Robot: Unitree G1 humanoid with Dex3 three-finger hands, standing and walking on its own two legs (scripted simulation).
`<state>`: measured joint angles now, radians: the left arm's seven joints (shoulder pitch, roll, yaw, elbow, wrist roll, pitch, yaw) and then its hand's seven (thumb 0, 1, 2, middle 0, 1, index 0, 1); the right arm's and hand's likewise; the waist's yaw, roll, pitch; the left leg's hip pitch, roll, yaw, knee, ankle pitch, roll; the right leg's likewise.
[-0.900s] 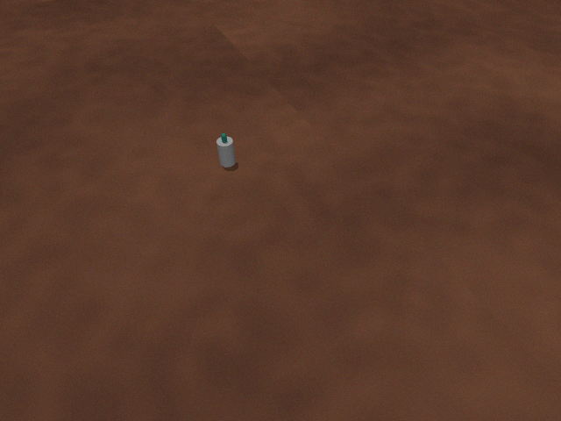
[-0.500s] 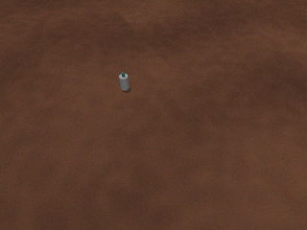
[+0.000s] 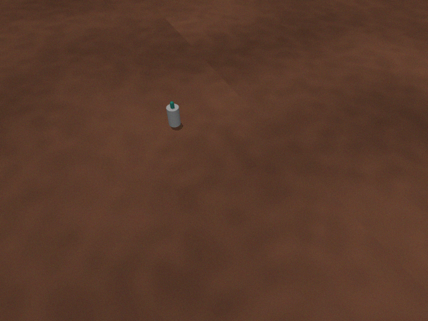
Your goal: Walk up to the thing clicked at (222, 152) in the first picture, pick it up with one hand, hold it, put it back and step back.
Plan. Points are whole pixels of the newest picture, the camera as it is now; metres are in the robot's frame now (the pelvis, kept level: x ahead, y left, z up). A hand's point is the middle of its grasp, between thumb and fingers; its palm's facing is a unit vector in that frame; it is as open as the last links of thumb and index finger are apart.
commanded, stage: stand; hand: left
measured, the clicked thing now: (173, 112) +1.49 +0.29 -0.69
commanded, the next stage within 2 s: walk up in 0.22 s
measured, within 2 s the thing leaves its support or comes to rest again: neither
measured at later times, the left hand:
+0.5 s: hand out of the picture +0.05 +0.32 -0.16, palm faces +0.09 -0.92 -0.37, open 7.4 cm
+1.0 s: hand (96, 218) +0.39 +0.32 -0.15, palm faces -0.02 -0.93 -0.36, open 7.4 cm
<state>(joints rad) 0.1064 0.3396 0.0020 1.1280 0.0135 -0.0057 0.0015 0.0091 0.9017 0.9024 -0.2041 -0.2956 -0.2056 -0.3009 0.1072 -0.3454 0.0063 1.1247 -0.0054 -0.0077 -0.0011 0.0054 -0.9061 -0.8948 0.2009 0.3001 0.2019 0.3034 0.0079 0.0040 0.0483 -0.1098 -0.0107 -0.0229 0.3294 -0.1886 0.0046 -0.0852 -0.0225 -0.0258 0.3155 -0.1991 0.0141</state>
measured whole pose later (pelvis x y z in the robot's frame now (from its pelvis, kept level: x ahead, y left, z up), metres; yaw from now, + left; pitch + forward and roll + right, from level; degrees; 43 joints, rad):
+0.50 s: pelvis +0.05 +0.03 -0.01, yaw +4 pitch -2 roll -2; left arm 0.27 0.43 0.08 1.00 0.05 -0.05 -0.06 0.01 0.90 0.90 -0.21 -0.30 -0.21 -0.30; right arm 0.21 -0.43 -0.09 1.02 -0.03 -0.03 0.08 0.01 -0.91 -0.89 0.20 0.30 0.20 0.30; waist 0.05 0.01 0.03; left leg -0.37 0.05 0.00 0.68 -0.41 0.03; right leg -0.03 -0.05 -0.10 0.41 -0.35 0.00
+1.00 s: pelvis +0.28 +0.05 -0.03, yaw +3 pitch -2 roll +2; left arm 0.15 0.42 0.06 0.92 0.01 -0.03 -0.11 0.01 0.90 0.90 -0.20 -0.30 -0.20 -0.30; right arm 0.40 -0.41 -0.07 0.91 -0.01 -0.07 0.05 0.01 -0.90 -0.89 0.20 0.30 0.21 0.30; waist -0.04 0.00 0.06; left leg 0.09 0.02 0.08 0.43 -0.47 -0.01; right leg -0.44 -0.09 -0.04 0.55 -0.09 -0.05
